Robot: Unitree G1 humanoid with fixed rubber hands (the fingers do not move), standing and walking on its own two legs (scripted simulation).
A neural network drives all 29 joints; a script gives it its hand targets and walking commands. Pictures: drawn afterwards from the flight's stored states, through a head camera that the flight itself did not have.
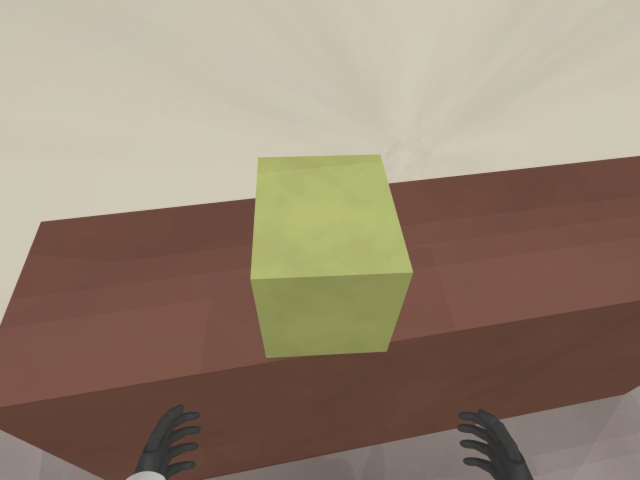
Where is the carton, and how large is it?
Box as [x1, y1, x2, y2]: [250, 154, 412, 357]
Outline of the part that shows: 379,154 258,157 250,279 266,357 386,351 412,274 412,270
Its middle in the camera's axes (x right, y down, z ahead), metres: +0.01 +0.02 +0.60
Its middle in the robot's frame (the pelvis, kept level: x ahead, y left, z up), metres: +0.43 +0.02 +0.00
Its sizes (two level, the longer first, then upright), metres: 0.230 0.190 0.209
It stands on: a pedestal, 0.68 m high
